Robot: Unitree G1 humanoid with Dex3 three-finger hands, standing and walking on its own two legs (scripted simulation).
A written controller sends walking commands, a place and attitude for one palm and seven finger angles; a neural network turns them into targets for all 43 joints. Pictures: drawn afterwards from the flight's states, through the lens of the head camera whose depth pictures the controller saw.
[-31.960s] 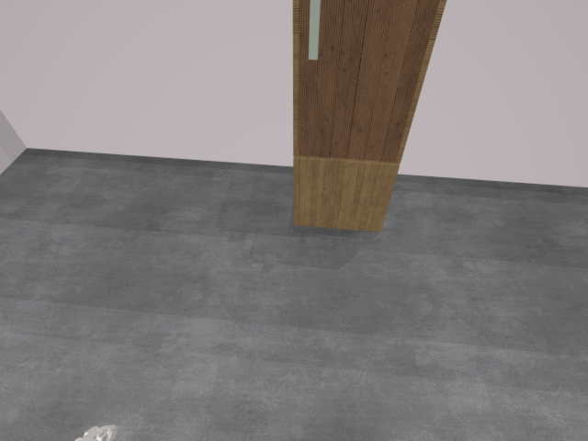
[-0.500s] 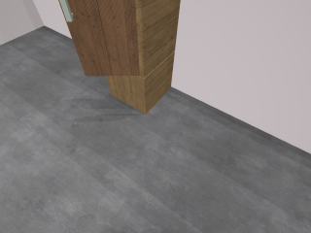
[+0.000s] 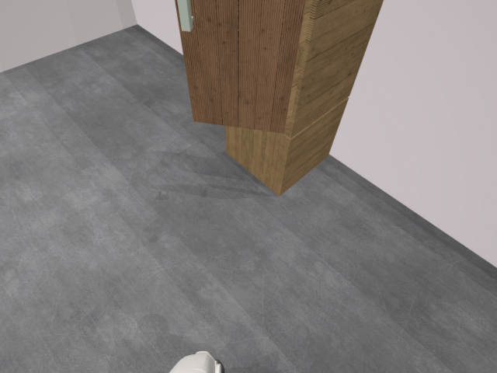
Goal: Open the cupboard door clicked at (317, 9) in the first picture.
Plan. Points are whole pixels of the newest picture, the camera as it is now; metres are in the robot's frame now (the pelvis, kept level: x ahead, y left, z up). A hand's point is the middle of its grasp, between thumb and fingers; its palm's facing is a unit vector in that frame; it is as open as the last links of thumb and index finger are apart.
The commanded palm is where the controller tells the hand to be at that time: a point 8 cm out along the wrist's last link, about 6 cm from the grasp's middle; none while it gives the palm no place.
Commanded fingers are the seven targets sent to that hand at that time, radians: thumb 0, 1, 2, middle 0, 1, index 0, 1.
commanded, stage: take the last steps up to it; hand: left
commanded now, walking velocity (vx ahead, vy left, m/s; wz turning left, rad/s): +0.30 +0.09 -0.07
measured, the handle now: out of the picture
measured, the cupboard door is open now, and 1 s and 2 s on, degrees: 37 37 37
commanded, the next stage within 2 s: come to a stop and stand still in 0.70 s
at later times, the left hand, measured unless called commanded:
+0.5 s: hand (176, 270) +0.31 +0.18 -0.13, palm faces -0.06 -0.98 -0.21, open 7.4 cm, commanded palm none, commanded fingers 0.00 0.90 0.90 -0.20 -0.30 -0.20 -0.30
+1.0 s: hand (146, 262) +0.33 +0.25 -0.17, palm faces +0.00 -0.99 -0.16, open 7.4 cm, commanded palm none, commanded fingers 0.00 0.90 0.90 -0.20 -0.30 -0.20 -0.30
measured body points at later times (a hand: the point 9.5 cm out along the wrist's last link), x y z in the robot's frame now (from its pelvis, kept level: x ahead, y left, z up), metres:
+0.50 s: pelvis +0.18 +0.01 +0.01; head +0.20 -0.02 +0.46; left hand +0.31 +0.23 -0.11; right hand +0.10 -0.20 -0.16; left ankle +0.09 +0.11 -0.68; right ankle +0.21 -0.08 -0.72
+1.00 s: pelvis +0.34 +0.08 +0.02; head +0.38 +0.10 +0.47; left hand +0.33 +0.31 -0.15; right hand +0.41 -0.15 -0.12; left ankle +0.39 +0.16 -0.72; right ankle +0.27 -0.05 -0.66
